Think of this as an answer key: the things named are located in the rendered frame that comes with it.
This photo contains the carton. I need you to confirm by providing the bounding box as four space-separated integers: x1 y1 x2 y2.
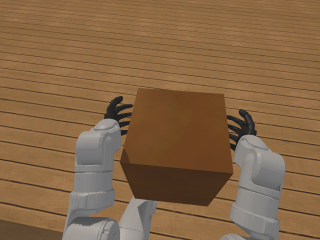
120 88 234 207

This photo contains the robot left forearm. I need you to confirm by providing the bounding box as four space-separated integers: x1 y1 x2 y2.
62 118 122 240

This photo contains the left robot hand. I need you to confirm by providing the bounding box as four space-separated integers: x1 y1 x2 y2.
104 96 133 136

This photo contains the robot left thigh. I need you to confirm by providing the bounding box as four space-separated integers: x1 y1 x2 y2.
118 196 157 240

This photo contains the right robot hand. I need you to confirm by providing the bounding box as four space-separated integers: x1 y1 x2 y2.
226 109 257 151

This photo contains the robot right forearm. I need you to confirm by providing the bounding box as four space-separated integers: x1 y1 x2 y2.
229 135 286 240

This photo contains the left robot upper arm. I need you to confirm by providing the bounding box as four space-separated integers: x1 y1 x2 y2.
63 216 120 240

